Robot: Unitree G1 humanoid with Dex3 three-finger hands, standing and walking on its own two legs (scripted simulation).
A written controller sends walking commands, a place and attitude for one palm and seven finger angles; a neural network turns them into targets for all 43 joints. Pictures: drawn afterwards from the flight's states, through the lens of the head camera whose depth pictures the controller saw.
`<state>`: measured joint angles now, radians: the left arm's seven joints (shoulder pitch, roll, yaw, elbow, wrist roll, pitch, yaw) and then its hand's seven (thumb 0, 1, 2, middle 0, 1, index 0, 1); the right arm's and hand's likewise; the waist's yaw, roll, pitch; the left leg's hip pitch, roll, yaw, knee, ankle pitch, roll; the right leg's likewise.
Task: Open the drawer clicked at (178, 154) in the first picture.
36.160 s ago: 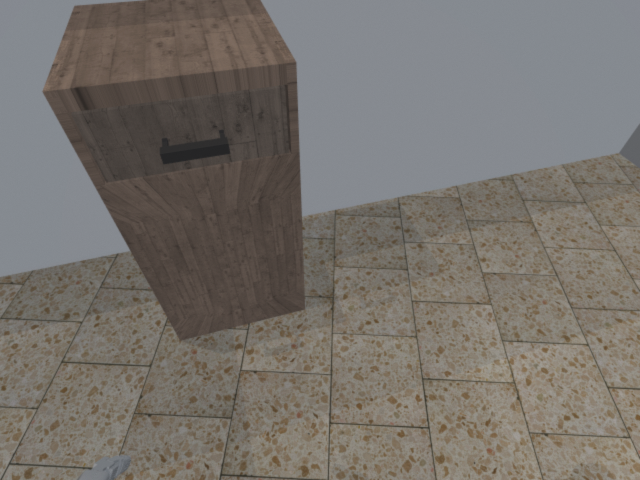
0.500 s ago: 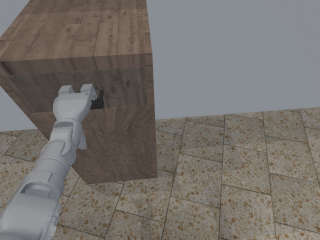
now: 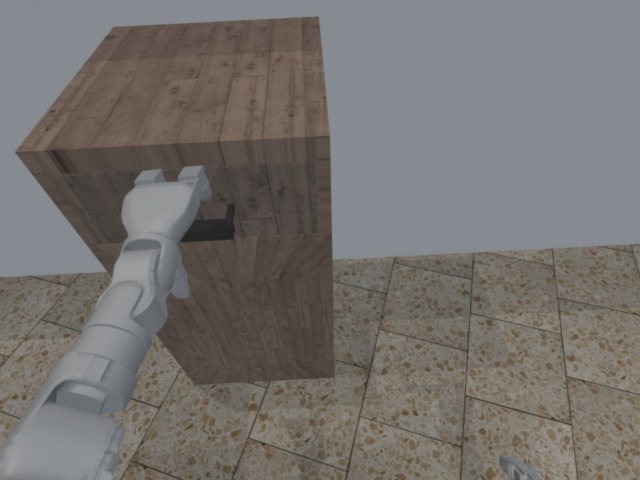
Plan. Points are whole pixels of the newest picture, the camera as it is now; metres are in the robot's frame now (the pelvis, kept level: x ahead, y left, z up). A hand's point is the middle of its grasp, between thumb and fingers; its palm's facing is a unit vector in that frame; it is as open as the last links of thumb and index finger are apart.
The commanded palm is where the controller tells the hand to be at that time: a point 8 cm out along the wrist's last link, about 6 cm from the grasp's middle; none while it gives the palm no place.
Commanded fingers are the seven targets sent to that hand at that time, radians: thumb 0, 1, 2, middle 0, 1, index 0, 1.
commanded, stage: lift the fingers back up to retry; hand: left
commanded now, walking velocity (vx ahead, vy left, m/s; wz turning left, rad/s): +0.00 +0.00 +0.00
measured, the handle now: (193, 221) +0.49 +0.24 +0.03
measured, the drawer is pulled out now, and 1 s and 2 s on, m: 0.00 0.00 0.00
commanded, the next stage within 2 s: re-aim the fingers above the handle in 0.18 s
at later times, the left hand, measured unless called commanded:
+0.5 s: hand (158, 242) +0.39 +0.24 +0.09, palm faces +0.05 -0.01 -1.00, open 13.8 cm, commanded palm +0.37 +0.23 +0.14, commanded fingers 0.00 -0.50 0.30 -0.30 -1.20 -0.30 -1.20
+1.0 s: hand (152, 244) +0.39 +0.25 +0.08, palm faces -0.04 +0.00 -1.00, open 13.8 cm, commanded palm +0.37 +0.23 +0.14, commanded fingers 0.00 -0.50 0.30 -0.30 -1.20 -0.30 -1.20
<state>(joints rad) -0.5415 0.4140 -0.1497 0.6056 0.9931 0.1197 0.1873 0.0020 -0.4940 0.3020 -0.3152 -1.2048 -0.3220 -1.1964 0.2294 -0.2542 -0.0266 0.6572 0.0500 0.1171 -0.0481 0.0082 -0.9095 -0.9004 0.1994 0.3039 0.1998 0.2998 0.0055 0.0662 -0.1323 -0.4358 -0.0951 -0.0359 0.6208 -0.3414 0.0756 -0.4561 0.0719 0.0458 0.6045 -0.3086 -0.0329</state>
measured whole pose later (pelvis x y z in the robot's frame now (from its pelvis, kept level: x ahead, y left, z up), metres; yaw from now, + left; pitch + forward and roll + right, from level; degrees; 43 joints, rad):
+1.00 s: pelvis +0.00 -0.02 +0.00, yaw -1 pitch +9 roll +0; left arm -0.51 0.51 -0.06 0.66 0.98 0.10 0.12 0.00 -0.49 0.30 -0.31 -1.20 -0.32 -1.20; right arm 0.24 -0.26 -0.01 0.66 0.06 0.13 -0.07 0.01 -0.91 -0.90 0.20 0.30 0.20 0.30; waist 0.01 0.06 -0.11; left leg -0.42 -0.07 -0.03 0.58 -0.32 0.05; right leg -0.45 0.09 0.05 0.58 -0.29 -0.06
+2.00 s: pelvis +0.00 -0.01 +0.00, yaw +2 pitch +9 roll -1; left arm -0.52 0.50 -0.19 0.62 0.90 0.13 -0.06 0.00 -0.49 0.30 -0.31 -1.20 -0.31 -1.19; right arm 0.26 -0.26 0.00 0.65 0.05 0.15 -0.08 0.01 -0.91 -0.90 0.20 0.30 0.20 0.30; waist 0.00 0.06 -0.09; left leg -0.41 -0.09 -0.07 0.58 -0.32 0.07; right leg -0.41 0.07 0.01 0.56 -0.29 -0.04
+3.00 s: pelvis -0.01 -0.01 -0.01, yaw -1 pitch +12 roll -1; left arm -0.60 0.46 -0.07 0.80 1.04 -0.02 0.22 0.00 -0.49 0.30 -0.32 -1.20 -0.32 -1.20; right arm 0.28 -0.24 -0.02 0.66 0.04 0.12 -0.06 0.01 -0.91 -0.90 0.20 0.30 0.20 0.30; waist -0.03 0.04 -0.14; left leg -0.54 -0.08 -0.03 0.70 -0.36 0.07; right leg -0.56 0.09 0.04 0.67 -0.31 -0.04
